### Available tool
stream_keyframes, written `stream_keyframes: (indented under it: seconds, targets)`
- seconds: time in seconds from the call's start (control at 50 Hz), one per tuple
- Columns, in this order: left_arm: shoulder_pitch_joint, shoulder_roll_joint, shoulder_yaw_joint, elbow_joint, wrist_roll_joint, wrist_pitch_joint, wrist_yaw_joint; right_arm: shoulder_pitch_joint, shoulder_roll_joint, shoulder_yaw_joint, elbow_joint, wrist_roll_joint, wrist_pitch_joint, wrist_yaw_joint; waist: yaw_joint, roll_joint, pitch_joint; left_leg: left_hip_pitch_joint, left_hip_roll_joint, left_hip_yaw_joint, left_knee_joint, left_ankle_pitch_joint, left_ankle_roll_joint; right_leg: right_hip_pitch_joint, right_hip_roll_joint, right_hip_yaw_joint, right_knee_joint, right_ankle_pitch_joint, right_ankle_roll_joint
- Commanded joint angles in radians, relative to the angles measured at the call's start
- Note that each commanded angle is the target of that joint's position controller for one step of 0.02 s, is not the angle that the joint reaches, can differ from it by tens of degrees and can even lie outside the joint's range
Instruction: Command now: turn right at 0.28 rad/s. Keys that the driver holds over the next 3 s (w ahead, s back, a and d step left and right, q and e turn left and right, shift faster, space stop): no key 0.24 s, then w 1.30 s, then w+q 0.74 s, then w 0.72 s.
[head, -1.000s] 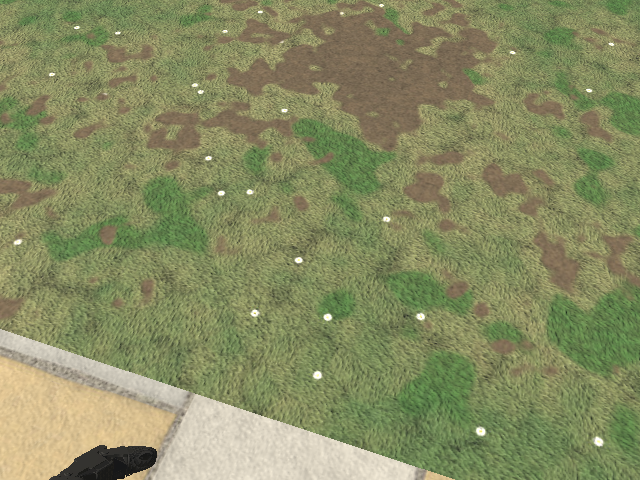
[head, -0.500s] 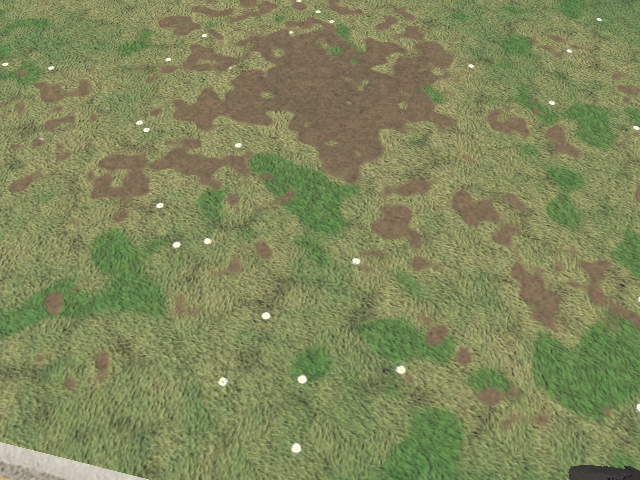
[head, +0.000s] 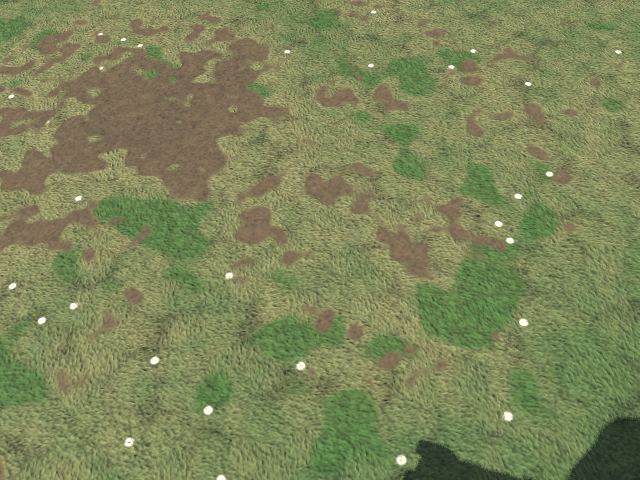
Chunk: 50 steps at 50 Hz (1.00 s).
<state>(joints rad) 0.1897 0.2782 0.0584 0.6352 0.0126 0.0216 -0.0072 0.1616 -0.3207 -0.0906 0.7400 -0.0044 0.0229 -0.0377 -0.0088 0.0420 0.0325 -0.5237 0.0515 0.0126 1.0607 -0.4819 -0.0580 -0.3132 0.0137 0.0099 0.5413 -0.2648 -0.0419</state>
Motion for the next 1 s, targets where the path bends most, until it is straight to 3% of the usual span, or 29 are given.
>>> stream_keyframes:
  seconds: [0.02, 0.06, 0.12, 0.2, 0.24, 0.26, 0.3, 0.32, 0.34, 0.36, 0.38, 0.4, 0.44, 0.48, 0.52, 0.54, 0.56, 0.58, 0.6, 0.64, 0.68, 0.72, 0.78, 0.84, 0.9, 0.94, 0.96, 0.98, 1.0]
  targets:
    - [-0.055, 0.126, 0.025, -0.062, -0.005, -0.027, 0.014, 0.011, -0.087, -0.025, -0.050, -0.003, -0.003, -0.010, -0.016, -0.175, -0.124, -0.050, 0.003, -0.051, 0.114, 0.107, -0.010, 0.126, -0.230, 0.208, -0.199, 0.480, -0.170]
    - [-0.056, 0.098, 0.014, -0.054, 0.001, -0.032, 0.020, 0.022, -0.067, -0.019, -0.042, 0.006, -0.004, -0.007, -0.016, -0.171, -0.133, -0.020, 0.005, -0.056, 0.046, 0.150, -0.018, 0.148, -0.218, 0.185, -0.204, 0.461, -0.172]
    - [-0.047, 0.103, 0.015, -0.035, 0.000, -0.030, 0.026, -0.018, -0.034, -0.001, -0.050, 0.003, -0.005, -0.001, 0.010, -0.176, -0.114, 0.034, 0.017, -0.060, -0.170, 0.153, -0.021, 0.173, -0.214, 0.196, -0.206, 0.365, -0.171]
    - [-0.037, 0.117, 0.017, -0.007, 0.002, -0.024, 0.016, -0.024, -0.045, 0.003, -0.047, 0.008, -0.008, 0.006, 0.035, -0.181, -0.079, 0.151, 0.002, -0.037, -0.355, 0.088, -0.013, 0.130, -0.224, 0.246, -0.208, 0.258, -0.196]
    - [-0.055, 0.099, 0.008, 0.007, -0.006, -0.024, 0.012, 0.003, -0.035, 0.006, -0.032, 0.009, -0.014, 0.008, 0.013, -0.165, -0.068, 0.224, -0.007, -0.029, -0.502, 0.159, -0.001, 0.113, -0.209, 0.258, -0.189, 0.238, -0.181]
    - [-0.052, 0.082, 0.000, 0.019, -0.013, -0.024, 0.012, 0.043, -0.019, 0.013, -0.015, 0.003, -0.021, 0.013, -0.012, -0.145, -0.088, 0.315, -0.016, -0.013, -0.635, 0.274, 0.014, 0.089, -0.185, 0.246, -0.192, 0.117, -0.154]
    - [-0.019, 0.080, -0.001, 0.036, -0.002, -0.032, 0.010, 0.086, -0.067, 0.009, -0.003, -0.007, -0.029, 0.014, 0.000, -0.089, -0.099, 0.440, 0.038, -0.068, -0.610, 0.299, 0.062, -0.017, -0.112, 0.219, -0.162, -0.202, -0.083]
    - [-0.006, 0.071, 0.000, 0.024, 0.000, -0.038, 0.006, 0.084, -0.129, -0.010, 0.012, 0.005, -0.031, 0.013, 0.033, 0.023, -0.066, 0.397, 0.048, -0.081, -0.584, 0.067, 0.112, -0.086, -0.025, 0.128, -0.132, -0.321, -0.056]
    - [-0.060, 0.083, 0.001, 0.016, 0.000, -0.043, 0.007, 0.100, -0.102, -0.009, 0.011, 0.011, -0.038, 0.019, -0.013, 0.055, -0.022, 0.300, 0.058, -0.138, -0.661, -0.141, 0.156, -0.083, 0.018, 0.058, -0.045, -0.341, -0.026]
    - [-0.085, 0.077, 0.006, 0.004, -0.014, -0.053, 0.008, 0.120, -0.091, -0.004, 0.015, 0.004, -0.049, 0.019, -0.022, 0.116, 0.013, 0.281, 0.110, -0.232, -0.748, -0.240, 0.186, -0.120, 0.035, 0.014, 0.056, -0.306, -0.017]
    - [-0.084, 0.052, 0.005, 0.003, -0.025, -0.063, 0.007, 0.131, -0.106, -0.006, 0.021, 0.001, -0.059, 0.019, -0.017, 0.190, 0.034, 0.293, 0.189, -0.354, -0.827, -0.291, 0.225, -0.149, 0.051, -0.045, 0.161, -0.237, -0.007]
    - [-0.088, 0.059, 0.010, -0.002, -0.031, -0.072, 0.004, 0.130, -0.114, -0.008, 0.022, 0.009, -0.066, 0.018, -0.019, 0.218, 0.078, 0.289, 0.251, -0.444, -0.868, -0.284, 0.265, -0.184, 0.036, -0.042, 0.199, -0.198, -0.012]
    - [-0.093, 0.053, 0.014, -0.006, -0.037, -0.091, -0.008, 0.130, -0.115, -0.008, 0.019, 0.020, -0.076, 0.015, -0.016, 0.181, 0.081, 0.321, 0.277, -0.451, -0.868, -0.174, 0.273, -0.211, -0.008, -0.008, 0.214, -0.232, -0.043]
    - [-0.035, 0.031, 0.013, 0.021, -0.040, -0.103, -0.021, 0.063, -0.121, -0.008, 0.002, 0.038, -0.071, 0.022, 0.031, 0.146, 0.061, 0.256, 0.204, -0.312, -0.842, -0.059, 0.225, -0.024, 0.002, -0.047, 0.012, -0.151, -0.066]
    - [0.085, 0.052, 0.032, 0.083, -0.026, -0.100, -0.025, 0.043, -0.095, -0.001, -0.005, 0.033, -0.069, 0.025, 0.076, 0.115, -0.015, 0.157, 0.122, -0.185, -0.731, 0.097, 0.179, 0.248, 0.036, -0.068, -0.054, 0.041, -0.047]
    - [0.183, 0.087, 0.046, 0.105, -0.027, -0.097, -0.021, 0.014, -0.049, 0.015, -0.021, 0.025, -0.075, 0.028, 0.114, 0.028, -0.046, 0.082, 0.066, -0.112, -0.569, 0.160, 0.137, 0.354, -0.043, 0.048, -0.105, -0.006, -0.070]
    - [0.277, 0.188, 0.070, 0.114, -0.025, -0.095, -0.018, 0.006, 0.013, 0.033, -0.063, 0.022, -0.091, 0.027, 0.125, -0.254, -0.070, -0.121, -0.056, 0.024, -0.240, 0.131, 0.063, 0.487, -0.245, 0.415, -0.246, -0.137, -0.175]
    - [0.320, 0.196, 0.069, 0.115, -0.020, -0.105, -0.022, -0.030, -0.036, 0.022, -0.089, 0.034, -0.108, 0.021, 0.149, -0.303, -0.038, -0.285, -0.067, -0.055, -0.017, -0.074, 0.059, 0.488, -0.385, 0.691, -0.346, -0.177, -0.293]
    - [0.273, 0.147, 0.049, 0.110, -0.018, -0.115, -0.019, -0.008, -0.069, 0.009, -0.082, 0.051, -0.117, 0.026, 0.102, -0.203, 0.019, -0.374, -0.007, -0.102, 0.102, -0.040, 0.085, 0.480, -0.392, 0.644, -0.334, -0.194, -0.290]
    - [0.212, 0.114, 0.035, 0.094, -0.015, -0.122, -0.016, -0.004, -0.052, 0.013, -0.063, 0.038, -0.128, 0.040, 0.068, -0.110, 0.041, -0.398, 0.051, -0.092, 0.095, 0.130, 0.120, 0.442, -0.319, 0.464, -0.352, -0.111, -0.224]
    - [0.187, 0.092, 0.023, 0.093, -0.012, -0.112, -0.012, -0.017, -0.037, 0.014, -0.060, 0.024, -0.126, 0.056, 0.050, -0.115, 0.038, -0.333, 0.080, -0.072, 0.018, 0.234, 0.111, 0.386, -0.260, 0.319, -0.376, 0.114, -0.179]
    - [0.209, 0.096, 0.022, 0.103, -0.018, -0.105, -0.005, -0.044, -0.008, 0.023, -0.069, 0.019, -0.120, 0.069, 0.055, -0.116, 0.028, -0.296, 0.066, -0.029, -0.076, 0.308, 0.081, 0.358, -0.225, 0.213, -0.388, 0.273, -0.174]
    - [0.231, 0.124, 0.025, 0.119, -0.021, -0.098, 0.010, -0.159, 0.033, 0.045, -0.109, 0.019, -0.120, 0.077, 0.082, -0.114, 0.048, -0.199, 0.032, 0.008, -0.311, 0.455, 0.051, 0.278, -0.188, 0.111, -0.406, 0.313, -0.157]
    - [0.273, 0.150, 0.030, 0.143, -0.027, -0.099, 0.014, -0.240, 0.020, 0.047, -0.137, 0.029, -0.122, 0.088, 0.102, -0.129, 0.074, -0.102, -0.003, 0.023, -0.449, 0.545, 0.053, 0.244, -0.208, 0.094, -0.426, 0.262, -0.153]
    - [0.276, 0.155, 0.034, 0.164, -0.038, -0.095, 0.014, -0.267, -0.012, 0.038, -0.158, 0.032, -0.125, 0.099, 0.079, -0.130, 0.089, -0.098, -0.009, 0.001, -0.519, 0.519, 0.096, 0.330, -0.257, 0.091, -0.390, 0.337, -0.132]
    - [0.263, 0.175, 0.041, 0.169, -0.034, -0.088, 0.017, -0.217, -0.044, 0.024, -0.151, 0.028, -0.126, 0.098, 0.037, -0.146, 0.037, -0.008, -0.041, 0.020, -0.534, 0.458, 0.130, 0.390, -0.264, 0.074, -0.296, 0.586, -0.108]
    - [0.253, 0.186, 0.045, 0.170, -0.031, -0.082, 0.019, -0.137, -0.070, 0.010, -0.132, 0.025, -0.124, 0.092, -0.012, -0.161, -0.027, 0.107, -0.073, 0.046, -0.536, 0.433, 0.153, 0.401, -0.250, 0.054, -0.188, 0.768, -0.094]
    - [0.244, 0.177, 0.040, 0.167, -0.027, -0.074, 0.022, 0.019, -0.106, -0.012, -0.086, 0.024, -0.118, 0.080, -0.092, -0.151, -0.126, 0.319, -0.094, 0.067, -0.544, 0.439, 0.183, 0.348, -0.208, 0.018, 0.001, 0.863, -0.067]
    - [0.250, 0.144, 0.025, 0.146, -0.009, -0.073, 0.027, 0.203, -0.160, -0.027, -0.049, 0.014, -0.112, 0.066, -0.158, -0.077, -0.265, 0.649, 0.064, -0.109, -0.493, 0.434, 0.238, 0.120, -0.166, 0.004, 0.298, 0.603, -0.036]
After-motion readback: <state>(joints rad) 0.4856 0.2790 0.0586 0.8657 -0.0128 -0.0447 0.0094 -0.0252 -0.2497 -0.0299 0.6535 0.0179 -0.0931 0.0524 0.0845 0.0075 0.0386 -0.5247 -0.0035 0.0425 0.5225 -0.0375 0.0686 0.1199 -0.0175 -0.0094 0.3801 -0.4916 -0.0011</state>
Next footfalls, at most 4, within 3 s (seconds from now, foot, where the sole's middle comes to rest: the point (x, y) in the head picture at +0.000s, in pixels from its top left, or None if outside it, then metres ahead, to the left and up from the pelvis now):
0.28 left None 0.04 0.14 -0.77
1.00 left None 0.44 0.12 -0.77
1.54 right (414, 357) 0.72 -0.13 -0.77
2.10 left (298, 265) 1.00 0.13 -0.77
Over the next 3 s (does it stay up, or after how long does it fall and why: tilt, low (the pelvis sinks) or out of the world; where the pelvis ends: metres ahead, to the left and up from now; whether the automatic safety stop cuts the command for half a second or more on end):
stays up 1.33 0.16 0.01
